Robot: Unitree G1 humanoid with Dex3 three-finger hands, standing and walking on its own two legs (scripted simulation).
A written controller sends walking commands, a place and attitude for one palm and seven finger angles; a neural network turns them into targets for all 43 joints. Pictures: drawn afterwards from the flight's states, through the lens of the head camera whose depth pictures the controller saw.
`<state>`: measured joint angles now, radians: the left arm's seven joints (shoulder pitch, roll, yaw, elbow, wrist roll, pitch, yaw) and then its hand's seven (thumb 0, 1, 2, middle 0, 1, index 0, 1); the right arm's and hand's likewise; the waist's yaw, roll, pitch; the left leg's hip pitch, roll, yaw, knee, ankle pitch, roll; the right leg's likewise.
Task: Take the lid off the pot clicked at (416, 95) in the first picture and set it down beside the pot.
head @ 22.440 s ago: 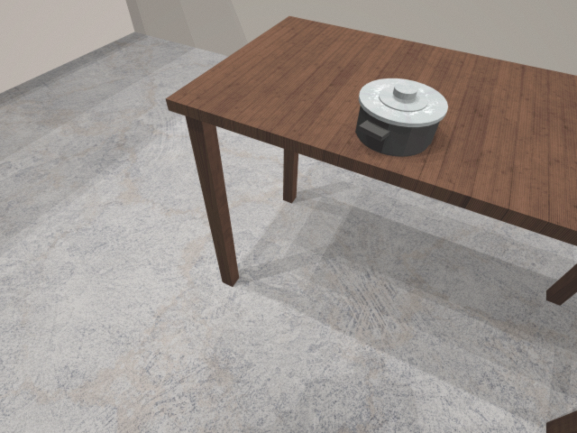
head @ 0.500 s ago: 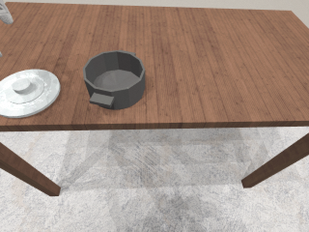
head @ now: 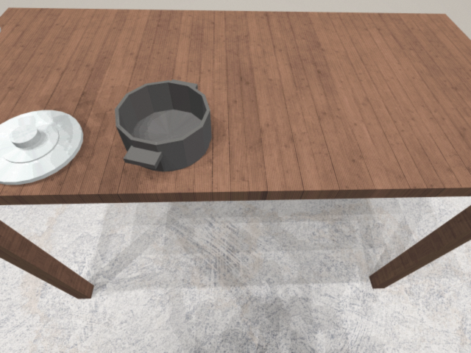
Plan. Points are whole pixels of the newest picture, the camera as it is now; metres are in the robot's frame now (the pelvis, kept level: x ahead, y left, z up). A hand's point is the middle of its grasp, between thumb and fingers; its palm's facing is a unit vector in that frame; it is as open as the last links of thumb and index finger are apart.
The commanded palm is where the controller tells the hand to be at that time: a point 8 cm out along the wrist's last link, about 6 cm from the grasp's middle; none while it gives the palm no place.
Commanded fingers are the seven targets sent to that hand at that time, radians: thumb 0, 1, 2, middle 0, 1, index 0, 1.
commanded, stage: draw the hand back to the body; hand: left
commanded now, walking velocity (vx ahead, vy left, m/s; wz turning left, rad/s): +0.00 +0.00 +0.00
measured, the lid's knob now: (25, 136) +0.47 +0.35 +0.09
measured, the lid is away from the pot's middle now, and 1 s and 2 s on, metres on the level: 0.24 0.24 0.24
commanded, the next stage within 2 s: none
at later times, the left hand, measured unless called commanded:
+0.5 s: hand out of the picture +0.42 +0.26 +0.30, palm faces +0.43 -0.83 -0.35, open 11.0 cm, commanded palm +0.36 +0.31 +0.31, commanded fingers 0.00 0.02 0.90 -0.43 -0.57 -0.43 -0.57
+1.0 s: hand out of the picture +0.35 +0.25 +0.30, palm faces +0.55 -0.81 -0.18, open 9.1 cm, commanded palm +0.29 +0.28 +0.30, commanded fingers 0.00 0.67 0.90 -0.26 -0.37 -0.26 -0.37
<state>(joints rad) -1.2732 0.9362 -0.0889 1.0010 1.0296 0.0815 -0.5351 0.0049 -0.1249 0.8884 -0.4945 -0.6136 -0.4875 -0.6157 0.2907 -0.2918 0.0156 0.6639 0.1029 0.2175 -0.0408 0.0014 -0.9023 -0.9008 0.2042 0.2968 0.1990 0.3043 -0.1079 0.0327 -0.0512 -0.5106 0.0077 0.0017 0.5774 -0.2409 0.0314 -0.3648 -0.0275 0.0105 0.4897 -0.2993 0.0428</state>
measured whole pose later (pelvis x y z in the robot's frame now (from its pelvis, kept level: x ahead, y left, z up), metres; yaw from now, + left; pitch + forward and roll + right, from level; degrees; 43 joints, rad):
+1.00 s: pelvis +0.02 -0.04 +0.01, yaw -2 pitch -2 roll +0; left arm -0.34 0.50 0.47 0.04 -0.07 -0.07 0.10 0.01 0.41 0.89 -0.34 -0.44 -0.33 -0.45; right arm 0.19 -0.26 0.01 0.68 0.03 -0.04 -0.07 0.01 -0.90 -0.90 0.20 0.30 0.20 0.30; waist 0.04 0.04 0.01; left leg -0.16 0.05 0.03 0.42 -0.23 -0.02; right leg -0.04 0.01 0.03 0.35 -0.28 0.00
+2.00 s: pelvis -0.02 -0.02 +0.01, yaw -1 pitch -7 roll -1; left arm 0.28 0.37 0.44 -0.62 -0.11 -0.15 0.08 0.02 0.89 0.90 -0.21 -0.30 -0.21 -0.30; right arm 0.15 -0.20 0.02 0.70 -0.02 -0.13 -0.07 0.01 -0.90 -0.90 0.20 0.30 0.20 0.30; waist 0.09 0.05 0.04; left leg -0.10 0.04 0.01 0.40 -0.17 -0.01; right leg 0.04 0.00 0.02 0.31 -0.22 0.02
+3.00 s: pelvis -0.14 +0.01 -0.01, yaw -1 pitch -3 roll -4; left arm 0.33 0.46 0.55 -0.74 -0.07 -0.28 0.17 0.01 0.88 0.89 -0.21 -0.30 -0.21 -0.30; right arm 0.23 -0.21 -0.02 0.58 0.02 -0.10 -0.07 0.01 -0.90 -0.90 0.21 0.30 0.20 0.30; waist -0.03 0.06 0.05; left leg -0.46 0.05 0.00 0.58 -0.12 0.04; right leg -0.36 0.02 0.01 0.60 -0.34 0.02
